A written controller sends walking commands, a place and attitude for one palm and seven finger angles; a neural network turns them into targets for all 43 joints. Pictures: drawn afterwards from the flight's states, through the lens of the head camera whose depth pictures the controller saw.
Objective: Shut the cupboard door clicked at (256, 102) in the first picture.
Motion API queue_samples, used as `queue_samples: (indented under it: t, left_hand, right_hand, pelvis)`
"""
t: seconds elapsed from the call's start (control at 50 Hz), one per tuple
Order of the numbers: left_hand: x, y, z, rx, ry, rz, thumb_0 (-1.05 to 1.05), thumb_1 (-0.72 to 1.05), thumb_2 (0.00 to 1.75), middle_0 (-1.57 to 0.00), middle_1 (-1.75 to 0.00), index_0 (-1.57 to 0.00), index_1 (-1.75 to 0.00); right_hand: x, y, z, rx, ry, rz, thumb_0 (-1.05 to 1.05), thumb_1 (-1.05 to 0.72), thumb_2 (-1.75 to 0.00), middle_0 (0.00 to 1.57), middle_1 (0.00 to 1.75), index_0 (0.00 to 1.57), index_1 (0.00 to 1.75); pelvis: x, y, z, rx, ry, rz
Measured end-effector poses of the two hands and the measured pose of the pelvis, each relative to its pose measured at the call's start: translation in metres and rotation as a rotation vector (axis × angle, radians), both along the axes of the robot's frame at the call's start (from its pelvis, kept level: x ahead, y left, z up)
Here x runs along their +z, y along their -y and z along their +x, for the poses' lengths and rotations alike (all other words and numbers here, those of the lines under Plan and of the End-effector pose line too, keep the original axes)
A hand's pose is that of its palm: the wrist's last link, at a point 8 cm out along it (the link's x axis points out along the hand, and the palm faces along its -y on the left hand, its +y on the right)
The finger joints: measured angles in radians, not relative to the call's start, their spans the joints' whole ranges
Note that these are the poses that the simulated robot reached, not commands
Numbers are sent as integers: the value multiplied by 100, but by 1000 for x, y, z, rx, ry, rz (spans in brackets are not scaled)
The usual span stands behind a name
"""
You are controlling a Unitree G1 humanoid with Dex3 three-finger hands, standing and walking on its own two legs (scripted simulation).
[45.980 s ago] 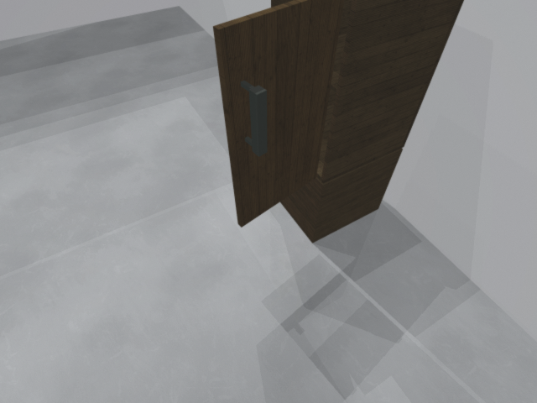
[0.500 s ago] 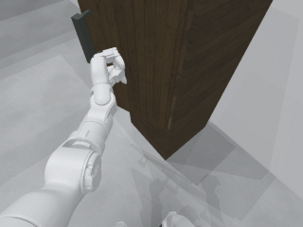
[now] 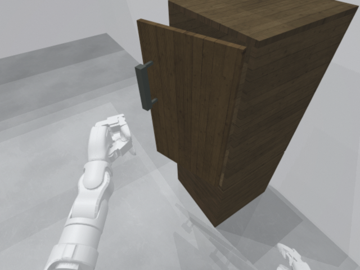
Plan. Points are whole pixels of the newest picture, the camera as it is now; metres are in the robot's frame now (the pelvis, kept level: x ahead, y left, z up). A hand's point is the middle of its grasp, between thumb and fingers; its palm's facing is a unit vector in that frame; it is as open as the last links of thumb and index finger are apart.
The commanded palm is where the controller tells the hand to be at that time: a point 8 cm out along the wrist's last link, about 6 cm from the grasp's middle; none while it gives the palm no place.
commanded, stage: draw the hand back to the body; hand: left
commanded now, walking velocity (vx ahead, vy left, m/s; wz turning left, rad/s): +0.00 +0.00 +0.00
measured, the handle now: (148, 86) +0.66 +0.13 +0.07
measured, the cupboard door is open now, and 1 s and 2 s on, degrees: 20 20 20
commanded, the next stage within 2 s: step back with the hand held close in 1.04 s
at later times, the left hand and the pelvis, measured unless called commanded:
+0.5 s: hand (45, 183) +0.23 +0.24 +0.16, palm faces +0.35 -0.88 -0.33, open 4.8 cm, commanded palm +0.18 +0.29 +0.18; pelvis +0.01 +0.01 +0.02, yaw +2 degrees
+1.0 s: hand (8, 204) +0.19 +0.27 +0.17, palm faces +0.49 -0.79 -0.38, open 7.4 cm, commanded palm +0.14 +0.31 +0.19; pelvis +0.01 +0.01 +0.02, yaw +2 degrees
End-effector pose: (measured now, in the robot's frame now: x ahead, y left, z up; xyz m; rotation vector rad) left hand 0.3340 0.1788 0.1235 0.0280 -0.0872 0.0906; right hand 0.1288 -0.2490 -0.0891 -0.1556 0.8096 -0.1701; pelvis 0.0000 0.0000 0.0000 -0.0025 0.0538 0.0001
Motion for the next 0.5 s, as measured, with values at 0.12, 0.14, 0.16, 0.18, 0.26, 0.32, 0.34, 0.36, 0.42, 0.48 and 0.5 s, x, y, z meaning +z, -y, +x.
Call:
queue_samples:
  t: [0.12,0.14,0.16,0.18,0.26,0.32,0.34,0.36,0.42,0.48,0.5]
  left_hand:
    - [12,-22,-44,3,6,148,2,90,90,-116,-134,-115,-134]
    - [14,-27,-50,13,3,160,2,90,90,-113,-131,-113,-132]
    - [15,-33,-57,26,1,171,2,90,90,-111,-129,-111,-129]
    - [16,-38,-63,41,-1,180,2,90,90,-109,-126,-108,-127]
    - [24,-56,-87,103,-3,212,2,90,90,-98,-115,-98,-116]
    - [30,-67,-103,145,3,234,2,90,90,-90,-106,-90,-107]
    - [32,-71,-107,159,5,242,2,90,90,-88,-103,-87,-104]
    - [34,-74,-111,172,7,249,2,90,90,-85,-100,-85,-101]
    - [41,-86,-124,215,12,276,2,89,90,-77,-91,-77,-92]
    - [47,-98,-137,260,13,309,2,89,90,-69,-82,-68,-83]
    - [49,-103,-141,275,13,320,2,89,90,-66,-79,-66,-80]
  right_hand:
    - [32,-24,52,61,143,11,1,-91,-90,20,30,20,30]
    - [36,-29,57,76,155,13,1,-91,-90,20,30,20,30]
    - [39,-33,62,91,164,15,1,-91,-90,20,30,20,30]
    - [41,-38,66,105,171,17,1,-91,-90,20,30,20,30]
    - [43,-53,74,156,175,29,1,-91,-90,20,30,20,30]
    - [38,-61,73,180,156,39,1,-90,-90,20,30,20,30]
    - [36,-63,72,184,147,41,1,-90,-90,20,30,20,30]
    - [34,-64,70,187,136,43,1,-90,-90,20,30,20,30]
    - [27,-66,64,185,105,49,1,-90,-90,20,30,20,30]
    - [22,-63,58,173,82,50,1,-90,-90,20,30,20,30]
    - [20,-62,56,168,75,50,1,-90,-90,20,30,20,30]
  pelvis:
    - [9,-2,0,10,67,1]
    - [10,-3,0,13,76,0]
    - [11,-3,0,16,83,0]
    - [12,-4,1,19,90,-1]
    - [15,-6,2,28,109,-3]
    - [17,-8,4,33,118,-3]
    - [17,-9,4,35,120,-3]
    - [17,-9,5,36,121,-3]
    - [18,-10,7,36,123,-3]
    - [18,-11,9,34,124,-5]
    - [18,-11,9,34,124,-5]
